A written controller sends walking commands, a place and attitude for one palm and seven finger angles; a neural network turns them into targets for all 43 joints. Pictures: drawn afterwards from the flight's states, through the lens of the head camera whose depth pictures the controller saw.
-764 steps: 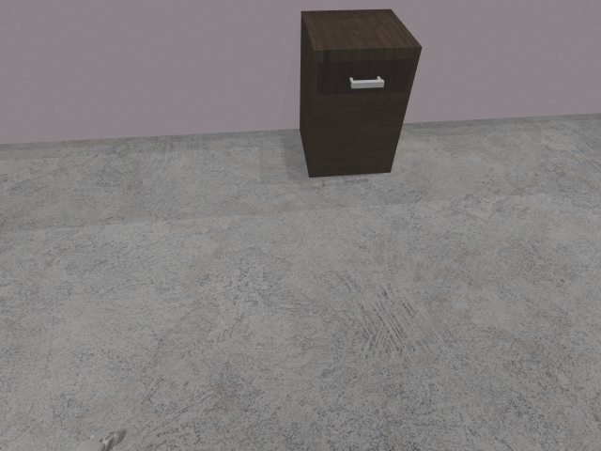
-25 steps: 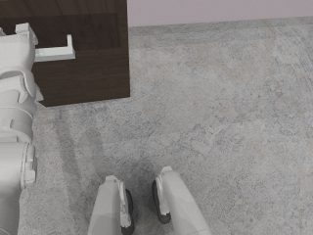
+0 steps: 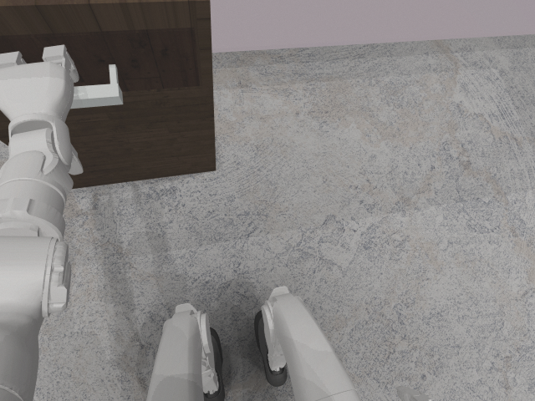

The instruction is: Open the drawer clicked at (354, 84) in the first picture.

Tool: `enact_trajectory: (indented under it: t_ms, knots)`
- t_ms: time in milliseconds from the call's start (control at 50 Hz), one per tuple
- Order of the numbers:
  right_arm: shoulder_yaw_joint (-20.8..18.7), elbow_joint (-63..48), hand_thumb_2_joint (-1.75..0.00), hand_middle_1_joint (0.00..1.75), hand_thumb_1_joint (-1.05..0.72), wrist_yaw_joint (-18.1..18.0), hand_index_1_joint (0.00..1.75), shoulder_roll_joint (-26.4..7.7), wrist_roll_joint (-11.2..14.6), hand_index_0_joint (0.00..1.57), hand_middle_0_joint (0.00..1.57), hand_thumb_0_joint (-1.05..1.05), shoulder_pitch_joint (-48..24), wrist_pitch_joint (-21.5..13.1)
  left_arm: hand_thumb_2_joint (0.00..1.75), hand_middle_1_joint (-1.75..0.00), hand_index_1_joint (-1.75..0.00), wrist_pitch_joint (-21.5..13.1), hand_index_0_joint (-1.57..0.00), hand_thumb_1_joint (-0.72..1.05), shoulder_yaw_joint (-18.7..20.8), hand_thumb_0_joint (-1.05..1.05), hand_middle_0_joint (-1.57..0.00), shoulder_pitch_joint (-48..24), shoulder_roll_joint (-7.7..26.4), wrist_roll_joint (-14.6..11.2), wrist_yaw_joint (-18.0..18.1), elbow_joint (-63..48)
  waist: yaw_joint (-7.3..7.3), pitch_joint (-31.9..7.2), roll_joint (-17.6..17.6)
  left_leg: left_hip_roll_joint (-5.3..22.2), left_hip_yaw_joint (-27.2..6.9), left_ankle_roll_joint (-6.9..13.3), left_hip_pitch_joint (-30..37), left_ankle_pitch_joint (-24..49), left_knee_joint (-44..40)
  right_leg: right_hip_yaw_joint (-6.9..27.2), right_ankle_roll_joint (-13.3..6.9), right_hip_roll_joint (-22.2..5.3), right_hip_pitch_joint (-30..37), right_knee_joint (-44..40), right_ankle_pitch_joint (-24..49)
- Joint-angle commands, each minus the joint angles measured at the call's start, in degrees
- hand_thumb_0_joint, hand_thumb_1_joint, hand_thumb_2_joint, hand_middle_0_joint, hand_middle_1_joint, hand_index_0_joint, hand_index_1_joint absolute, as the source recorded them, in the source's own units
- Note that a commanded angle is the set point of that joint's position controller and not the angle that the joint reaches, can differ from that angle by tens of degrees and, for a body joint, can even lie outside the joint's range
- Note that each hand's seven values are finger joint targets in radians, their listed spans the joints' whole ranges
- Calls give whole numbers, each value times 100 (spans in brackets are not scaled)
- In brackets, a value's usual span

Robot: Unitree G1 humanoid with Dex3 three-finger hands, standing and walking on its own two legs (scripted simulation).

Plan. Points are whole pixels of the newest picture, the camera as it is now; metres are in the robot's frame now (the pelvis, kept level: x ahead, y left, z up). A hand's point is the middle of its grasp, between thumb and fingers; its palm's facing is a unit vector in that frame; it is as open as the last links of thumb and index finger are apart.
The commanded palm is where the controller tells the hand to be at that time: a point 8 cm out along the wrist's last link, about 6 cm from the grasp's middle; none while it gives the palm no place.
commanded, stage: move the hooked fingers above the handle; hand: left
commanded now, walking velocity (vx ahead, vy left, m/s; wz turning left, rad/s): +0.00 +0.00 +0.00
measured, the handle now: (74, 85) +0.61 +0.23 -0.08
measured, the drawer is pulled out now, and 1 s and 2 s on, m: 0.00 0.00 0.00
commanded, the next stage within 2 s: lower the fingers behind the handle in 1.18 s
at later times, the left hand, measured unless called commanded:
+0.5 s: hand (71, 109) +0.55 +0.22 -0.05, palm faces -0.14 -0.05 -0.99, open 13.8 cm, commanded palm +0.55 +0.20 +0.02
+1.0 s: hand (85, 102) +0.55 +0.20 -0.03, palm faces -0.14 -0.10 -0.98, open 13.8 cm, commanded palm +0.56 +0.20 +0.02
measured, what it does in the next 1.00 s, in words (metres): stands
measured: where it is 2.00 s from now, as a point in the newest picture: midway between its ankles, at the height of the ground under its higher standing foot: (243, 370)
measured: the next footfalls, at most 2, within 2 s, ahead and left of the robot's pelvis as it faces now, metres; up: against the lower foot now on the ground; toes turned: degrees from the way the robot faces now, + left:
none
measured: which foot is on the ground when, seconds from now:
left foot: down 0.00-1.00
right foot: down 0.00-1.00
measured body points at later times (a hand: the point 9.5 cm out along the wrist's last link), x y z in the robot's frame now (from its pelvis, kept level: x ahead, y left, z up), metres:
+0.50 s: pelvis +0.01 +0.00 +0.01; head +0.21 +0.02 +0.41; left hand +0.55 +0.22 +0.01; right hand +0.01 -0.27 -0.11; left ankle +0.04 +0.07 -0.58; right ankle +0.06 -0.10 -0.58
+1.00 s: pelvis +0.02 +0.00 +0.01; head +0.21 +0.03 +0.42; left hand +0.55 +0.20 +0.02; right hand +0.03 -0.27 -0.10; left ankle +0.04 +0.07 -0.58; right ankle +0.06 -0.10 -0.58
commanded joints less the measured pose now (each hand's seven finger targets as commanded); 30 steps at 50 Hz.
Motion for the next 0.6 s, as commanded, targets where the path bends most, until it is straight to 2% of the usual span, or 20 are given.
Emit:
enact_trajectory:
  t_ms: [0,20,40,60,80,100,120,180,200,220,240,300,340,360,400,440,460,480,520,580]
  knots:
    - [-593,66,-90,30,-90,-131,30,-1082,21,20,20,0,1358,-225,30,-120,-120,-629,-30,-50,-209,0,-30,-3392,1131,-89,-102,-2555,-251,-5004,1409,179,-874,-191,3869,2223,-936,219,-12,-101,1942,-867,1186]
    - [-620,207,-90,30,-90,-138,30,-1110,0,20,20,0,1454,-245,30,-120,-120,-757,-30,-50,-138,0,-30,-3235,1140,-83,-101,-2574,-198,-4848,1528,206,-965,-263,4095,2368,-929,157,-30,-98,1658,-842,1161]
    - [-627,273,-90,30,-90,-142,30,-1109,-17,20,20,0,1475,-238,30,-120,-120,-798,-30,-50,-119,0,-30,-2949,1072,-53,-93,-2343,-146,-4564,1450,217,-1025,-311,4125,2450,-935,113,-58,-83,1459,-821,1107]
    - [-631,319,-90,30,-90,-139,30,-1093,-31,20,20,0,1472,-233,30,-120,-120,-801,-30,-50,-276,0,-30,-2854,789,-83,-78,-2118,-225,-4197,1367,226,-1042,-310,4018,2305,-935,85,-59,-78,1224,-862,970]
    - [-611,389,-90,30,-90,-146,30,-1098,-50,20,20,0,1520,-213,30,-120,-120,-790,-30,-50,-161,0,-30,-2809,896,-66,-15,-1901,-225,-3910,1180,218,-1020,-290,3764,2201,-928,59,-66,-73,1175,-852,896]
    - [-591,399,-90,30,-90,-134,30,-1081,-63,20,20,0,1508,-198,30,-120,-120,-738,-30,-50,-222,0,-30,-2767,782,-50,39,-1631,-235,-3672,1234,205,-986,-280,3638,2184,-960,51,-81,-80,1089,-881,867]
    - [-565,407,-90,30,-90,-131,30,-1101,-74,20,20,0,1540,-162,30,-120,-120,-664,-30,-50,-105,0,-30,-2735,923,-16,136,-1407,-219,-3455,1130,199,-954,-271,3417,2072,-950,36,-89,-65,1056,-873,797]
    - [-478,344,-90,30,-90,-74,30,-1088,-94,20,20,0,1528,-71,30,-120,-120,-293,-30,-50,-236,0,-30,-2349,725,55,302,-569,-222,-2881,867,133,-752,-192,2779,1924,-969,18,-112,-40,1226,-927,800]
    - [-445,313,-90,30,-90,-57,30,-1107,-98,20,20,0,1483,-46,30,-120,-120,-194,-30,-50,-102,0,-30,-2230,890,90,313,-395,-137,-2833,927,136,-702,-195,2723,1956,-1000,33,-121,-47,1291,-920,837]
    - [-435,246,-90,30,-90,-45,30,-1102,-94,20,20,0,1496,-25,30,-120,-120,-121,-30,-50,-208,0,-30,-2296,826,120,303,-447,-171,-2940,941,129,-653,-175,2715,2051,-973,52,-116,-29,1404,-912,961]
    - [-438,197,-90,30,-90,-34,30,-1117,-84,20,20,0,1503,7,30,-120,-120,-48,-30,-50,-112,0,-30,-2132,940,141,278,-383,-97,-3005,811,115,-606,-156,2630,2090,-963,71,-114,-26,1607,-920,1074]
    - [-415,124,-90,30,-90,-23,30,-1109,-55,20,20,0,1469,59,30,-120,-120,49,-30,-50,-200,0,-30,-2204,966,181,179,-386,-143,-3062,644,95,-552,-112,2434,2014,-972,119,-94,-33,1902,-952,1209]
    - [-413,72,-90,30,-90,-27,30,-1127,-32,20,20,0,1472,76,30,-120,-120,69,-30,-50,-173,0,-30,-2053,1023,167,109,-414,-81,-3119,638,91,-532,-108,2398,1883,-992,136,-84,-30,2009,-951,1149]
    - [-423,42,-90,30,-90,-36,30,-1118,-25,20,20,0,1441,62,30,-120,-120,32,-30,-50,-257,0,-30,-2155,923,113,46,-574,-128,-3162,686,105,-541,-106,2438,1812,-998,155,-71,-35,1977,-973,1091]
    - [-471,-2,-90,30,-90,-56,30,-1092,-33,20,20,0,1392,13,30,-120,-120,-216,-30,-50,-195,0,-30,-2316,908,-19,-67,-1116,-93,-3574,809,137,-621,-116,2760,1929,-992,169,-70,-53,1984,-938,1124]
    - [-513,-12,-90,30,-90,-88,30,-1090,-31,20,20,0,1413,-34,30,-120,-120,-568,-30,-50,49,0,-30,-2425,1155,-107,-87,-1777,28,-4186,992,147,-690,-140,3150,2136,-980,204,-63,-60,2132,-885,1218]
    - [-535,19,-90,30,-90,-102,30,-1065,-38,20,20,0,1373,-65,30,-120,-120,-721,-30,-50,67,0,-30,-2501,1148,-112,-69,-2019,18,-4306,1081,154,-704,-151,3306,2255,-971,226,-65,-61,2124,-889,1299]
    - [-553,45,-90,30,-90,-111,30,-1065,-47,20,20,0,1376,-82,30,-120,-120,-864,-30,-50,258,0,-30,-2464,1348,-61,2,-2225,115,-4409,1209,168,-736,-187,3435,2364,-971,218,-80,-67,2088,-846,1305]
    - [-582,152,-90,30,-90,-122,30,-1065,-76,20,20,0,1349,-100,30,-120,-120,-997,-30,-50,352,0,-30,-2490,1382,33,240,-2257,71,-4221,1173,200,-814,-221,3497,2491,-912,185,-82,-72,1781,-804,1264]
    - [-555,226,-90,30,-90,-90,30,-1064,-117,20,20,0,1283,-75,30,-120,-120,-839,-30,-50,482,0,-30,-2356,1455,151,702,-1843,83,-3755,969,164,-685,-185,2998,2246,-865,174,-80,-67,1749,-816,1107]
